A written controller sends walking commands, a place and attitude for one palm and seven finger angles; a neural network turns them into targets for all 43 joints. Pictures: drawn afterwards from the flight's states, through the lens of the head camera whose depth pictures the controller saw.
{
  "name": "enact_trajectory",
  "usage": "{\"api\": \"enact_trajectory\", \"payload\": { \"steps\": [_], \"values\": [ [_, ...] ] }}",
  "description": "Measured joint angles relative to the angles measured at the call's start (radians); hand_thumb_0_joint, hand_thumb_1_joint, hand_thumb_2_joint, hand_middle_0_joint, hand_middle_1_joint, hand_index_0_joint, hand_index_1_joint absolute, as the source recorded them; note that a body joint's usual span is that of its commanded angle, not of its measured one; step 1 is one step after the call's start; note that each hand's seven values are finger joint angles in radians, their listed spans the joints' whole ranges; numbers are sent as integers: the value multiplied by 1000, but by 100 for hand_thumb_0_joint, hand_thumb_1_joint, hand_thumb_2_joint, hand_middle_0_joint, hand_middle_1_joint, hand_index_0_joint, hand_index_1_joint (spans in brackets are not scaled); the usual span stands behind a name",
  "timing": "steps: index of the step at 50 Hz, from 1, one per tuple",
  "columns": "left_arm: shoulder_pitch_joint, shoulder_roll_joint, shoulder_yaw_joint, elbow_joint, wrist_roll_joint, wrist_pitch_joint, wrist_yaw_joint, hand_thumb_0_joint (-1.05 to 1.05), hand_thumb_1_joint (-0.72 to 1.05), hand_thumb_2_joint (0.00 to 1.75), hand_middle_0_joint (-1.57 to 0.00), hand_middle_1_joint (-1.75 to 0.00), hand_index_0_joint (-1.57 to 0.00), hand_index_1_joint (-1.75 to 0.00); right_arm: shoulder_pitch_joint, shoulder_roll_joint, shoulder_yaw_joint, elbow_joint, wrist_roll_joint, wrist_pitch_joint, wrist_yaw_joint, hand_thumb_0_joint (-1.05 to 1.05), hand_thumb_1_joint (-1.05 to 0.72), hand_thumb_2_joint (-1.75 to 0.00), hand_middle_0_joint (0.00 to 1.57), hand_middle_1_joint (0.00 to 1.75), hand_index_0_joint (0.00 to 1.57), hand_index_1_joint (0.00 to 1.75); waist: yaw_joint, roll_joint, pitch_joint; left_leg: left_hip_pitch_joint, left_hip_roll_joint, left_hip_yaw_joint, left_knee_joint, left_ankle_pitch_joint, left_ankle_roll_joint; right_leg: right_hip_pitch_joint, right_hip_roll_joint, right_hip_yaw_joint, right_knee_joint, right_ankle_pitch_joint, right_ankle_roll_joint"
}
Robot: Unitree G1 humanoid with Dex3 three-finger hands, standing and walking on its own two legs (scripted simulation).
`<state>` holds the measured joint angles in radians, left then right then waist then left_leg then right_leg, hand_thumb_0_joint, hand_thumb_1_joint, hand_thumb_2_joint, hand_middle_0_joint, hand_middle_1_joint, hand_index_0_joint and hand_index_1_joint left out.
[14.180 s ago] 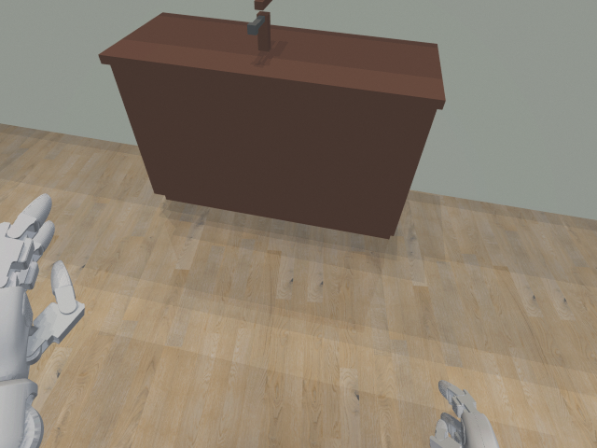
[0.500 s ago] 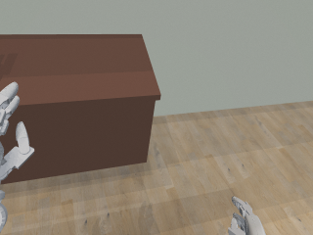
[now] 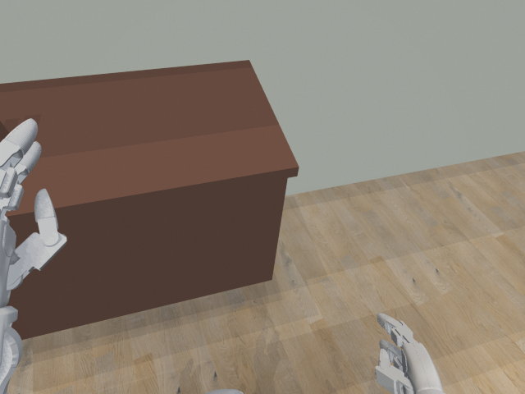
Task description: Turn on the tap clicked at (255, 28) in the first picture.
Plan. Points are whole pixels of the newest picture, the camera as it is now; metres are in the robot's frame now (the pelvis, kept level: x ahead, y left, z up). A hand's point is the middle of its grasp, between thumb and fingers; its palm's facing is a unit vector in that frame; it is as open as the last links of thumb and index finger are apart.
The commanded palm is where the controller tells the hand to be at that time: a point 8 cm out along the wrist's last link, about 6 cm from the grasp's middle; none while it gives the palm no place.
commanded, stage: shuffle to correct the standing spot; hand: left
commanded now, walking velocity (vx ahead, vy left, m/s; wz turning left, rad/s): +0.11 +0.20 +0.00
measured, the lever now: out of the picture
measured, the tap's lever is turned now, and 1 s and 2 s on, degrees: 0 0 0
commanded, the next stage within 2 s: come to a stop and stand still in 1.44 s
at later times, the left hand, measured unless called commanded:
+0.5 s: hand out of the picture +0.27 +0.33 +0.19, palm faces +0.29 -0.79 -0.54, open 7.4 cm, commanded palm +0.22 +0.39 +0.19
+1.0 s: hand out of the picture +0.28 +0.45 +0.20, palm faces +0.39 -0.77 -0.51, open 7.5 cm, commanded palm +0.24 +0.49 +0.19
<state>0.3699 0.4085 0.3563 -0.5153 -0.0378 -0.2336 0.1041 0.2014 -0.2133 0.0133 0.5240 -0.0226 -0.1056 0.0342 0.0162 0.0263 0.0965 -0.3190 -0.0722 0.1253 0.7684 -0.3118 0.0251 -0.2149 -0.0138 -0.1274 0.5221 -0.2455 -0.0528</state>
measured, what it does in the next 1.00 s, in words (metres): steps to the left: left foot, then right foot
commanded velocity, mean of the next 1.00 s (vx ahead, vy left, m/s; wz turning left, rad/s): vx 0.11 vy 0.18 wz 0.00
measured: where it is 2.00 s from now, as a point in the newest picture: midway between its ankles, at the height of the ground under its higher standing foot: outside the picture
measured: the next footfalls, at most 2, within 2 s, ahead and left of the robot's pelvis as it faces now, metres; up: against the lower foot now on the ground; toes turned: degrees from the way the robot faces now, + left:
left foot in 0.20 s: +0.12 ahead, +0.23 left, +0.00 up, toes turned -3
right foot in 0.40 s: +0.09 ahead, +0.01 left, +0.00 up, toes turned -9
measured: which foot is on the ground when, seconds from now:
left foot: up 0.00-0.18, down 0.20-0.40, up 0.42-0.70, down 0.72-0.96, up 0.98-1.00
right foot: down 0.00-0.22, up 0.24-0.38, down 0.40-0.72, up 0.74-0.92, down 0.94-1.00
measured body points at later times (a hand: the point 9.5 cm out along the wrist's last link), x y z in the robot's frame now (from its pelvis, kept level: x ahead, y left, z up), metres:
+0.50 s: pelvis +0.04 +0.12 -0.01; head +0.07 +0.09 +0.44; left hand +0.25 +0.37 +0.22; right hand +0.17 -0.11 -0.12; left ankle +0.05 +0.23 -0.66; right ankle +0.05 +0.02 -0.73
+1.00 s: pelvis +0.06 +0.22 -0.01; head +0.08 +0.19 +0.44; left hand +0.26 +0.49 +0.23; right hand +0.23 +0.01 -0.10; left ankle +0.10 +0.34 -0.70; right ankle +0.07 +0.15 -0.73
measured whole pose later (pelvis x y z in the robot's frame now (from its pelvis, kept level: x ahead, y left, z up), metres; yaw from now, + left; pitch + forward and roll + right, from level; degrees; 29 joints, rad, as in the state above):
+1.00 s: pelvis +0.06 +0.22 -0.01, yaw -3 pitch -1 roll +1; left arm 0.46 0.42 0.42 -0.53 -0.04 -0.23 0.13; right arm 0.19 -0.18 0.01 0.59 0.01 -0.12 0.00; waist 0.02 0.04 0.05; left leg -0.45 0.00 0.04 0.88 -0.38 0.00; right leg -0.33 -0.01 -0.13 0.70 -0.36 -0.08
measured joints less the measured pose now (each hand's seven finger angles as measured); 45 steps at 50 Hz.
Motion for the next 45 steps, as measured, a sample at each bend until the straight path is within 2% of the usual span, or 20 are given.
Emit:
{"api": "enact_trajectory", "payload": {
  "steps": [2, 4, 7, 10, 12, 13, 16, 18, 20, 22, 25, 27, 29, 31, 35, 37, 39, 41, 43, 45],
  "values": [
    [21, -10, 4, -5, -8, -15, -2, 1, 89, 89, -21, -31, -21, -30, -12, -10, -6, 24, 7, 24, 5, 1, -90, -89, 21, 30, 21, 30, 12, -3, -7, -120, 5, -65, 300, -68, -26, -13, -6, 21, 30, -28, 39],
    [68, -25, 22, -1, -8, -22, 2, 1, 89, 89, -21, -31, -21, -30, -12, -7, -13, 37, 13, 50, 9, 1, -90, -89, 21, 30, 20, 30, 23, -30, -27, -186, 44, -129, 398, -101, -33, -30, -16, 65, 39, -43, 65],
    [92, -45, 27, 10, -1, -8, 10, 1, 88, 89, -21, -31, -21, -30, 10, -6, -21, 42, 19, 60, -8, 1, -90, -89, 21, 30, 20, 30, 10, -72, -41, -167, 133, -182, 202, -36, -34, -42, -55, 101, 54, -55, 97],
    [53, -56, 1, -12, 6, 11, 14, 1, 88, 89, -21, -31, -21, -30, 37, -37, -41, 42, 21, 29, -42, 1, -90, -89, 21, 30, 20, 30, -6, -70, -21, -54, 162, -182, -72, 27, -39, -59, -104, 113, 144, -116, 120],
    [16, -30, 14, -26, 9, 11, 15, 1, 88, 89, -21, -31, -21, -30, 23, -27, -61, 53, 24, 11, -62, 1, -90, -89, 20, 30, 20, 30, -9, -86, 14, -52, 131, -155, -45, -11, -73, -110, -123, 159, 283, -197, 94],
    [3, -8, 32, -29, 11, 6, 17, 1, 88, 89, -21, -31, -21, -30, 13, -7, -64, 58, 25, 3, -66, 1, -90, -89, 20, 29, 20, 30, -7, -96, 31, -52, 122, -140, -29, -19, -74, -145, -107, 179, 376, -248, 83],
    [-1, 50, 90, -38, 7, -14, 21, 1, 88, 89, -21, -31, -21, -30, 9, 50, -46, 60, 25, -19, -55, 1, -91, -89, 20, 29, 20, 30, -21, -102, 48, -48, 110, -122, -50, -1, -60, -216, -42, 137, 510, -300, 67],
    [20, 63, 116, -51, 0, -25, 22, 1, 88, 89, -21, -31, -21, -30, 18, 67, -29, 57, 30, -29, -37, 1, -91, -89, 20, 29, 20, 30, -27, -84, 42, -47, 106, -112, -67, 7, -51, -206, -11, 80, 422, -247, 61],
    [55, 69, 125, -66, -1, -31, 23, 1, 89, 89, -21, -31, -21, -30, 35, 67, -12, 50, 33, -33, -22, 1, -90, -89, 20, 29, 20, 30, -32, -56, 21, -64, 95, -105, -46, -7, -46, -146, 8, 38, 226, -143, 48],
    [81, 50, 103, -63, 3, -40, 16, 1, 89, 89, -21, -31, -21, -30, 30, 46, -9, 69, 32, -22, -13, 1, -90, -89, 20, 30, 20, 30, -46, 2, 20, -115, 89, -120, 105, -55, -31, -127, 11, 17, 207, -116, 7],
    [121, 17, 66, -17, -6, -36, -1, 1, 88, 89, -21, -31, -21, -30, 31, 22, -13, 115, 30, 5, -6, 1, -90, -89, 21, 30, 20, 30, -42, 30, 2, -205, 62, -124, 390, -43, -48, -88, -16, 21, 162, -109, 17],
    [152, 4, 68, 25, -4, -35, -2, 1, 88, 89, -21, -31, -21, -30, 34, 15, -14, 129, 30, 17, -10, 1, -90, -89, 21, 30, 20, 30, -28, 15, -15, -237, 77, -115, 446, -19, -57, -71, -38, 43, 116, -87, 35],
    [164, -4, 75, 68, 3, -31, 5, 1, 88, 89, -21, -31, -21, -30, 38, 10, -17, 126, 26, 23, -20, 1, -90, -89, 21, 30, 20, 30, -15, -11, -25, -231, 107, -111, 362, -3, -53, -62, -63, 63, 83, -68, 52],
    [148, -18, 70, 90, 8, -17, 19, 1, 88, 89, -21, -31, -21, -30, 42, 1, -22, 118, 21, 16, -30, 1, -90, -89, 21, 30, 20, 30, -4, -39, -24, -183, 135, -102, 189, 14, -41, -55, -91, 75, 70, -63, 72],
    [70, -66, 19, 39, 12, 13, 37, 1, 88, 89, -21, -31, -21, -30, 38, -42, -49, 94, 16, -17, -56, 1, -90, -89, 21, 30, 20, 30, 9, -53, -8, -22, 144, -80, -155, 76, -27, -63, -134, 78, 140, -105, 118],
    [19, -56, 11, 2, 14, 12, 39, 1, 88, 89, -21, -31, -21, -30, 3, -35, -69, 85, 21, -25, -68, 1, -90, -89, 20, 30, 20, 30, 8, -73, 18, -22, 125, -75, -131, 74, -32, -118, -141, 119, 286, -184, 102],
    [-22, -21, 21, -7, 21, 2, 40, 1, 88, 89, -21, -31, -21, -30, -34, 4, -70, 78, 24, -29, -69, 1, -91, -89, 20, 29, 20, 30, 5, -107, 38, -27, 109, -63, -100, 44, -45, -187, -106, 154, 481, -271, 82],
    [-29, 6, 39, -17, 20, -1, 38, 1, 88, 89, -21, -31, -21, -30, -46, 38, -56, 60, 25, -35, -61, 1, -91, -89, 20, 29, 20, 30, -10, -115, 30, -31, 100, -65, -113, 49, -43, -237, -71, 123, 582, -272, 74],
    [-6, 18, 62, -37, 14, -7, 37, 1, 88, 89, -21, -31, -21, -30, -47, 58, -40, 44, 28, -44, -49, 1, -91, -89, 20, 29, 20, 30, -16, -102, 14, -33, 97, -62, -135, 63, -37, -248, -46, 77, 552, -237, 69],
    [33, 24, 79, -55, 3, -10, 36, 1, 88, 89, -21, -31, -21, -30, -37, 64, -25, 32, 32, -48, -40, 1, -90, -89, 20, 29, 20, 30, -17, -76, -8, -41, 93, -57, -142, 66, -33, -212, -23, 39, 409, -204, 66]
  ]
}}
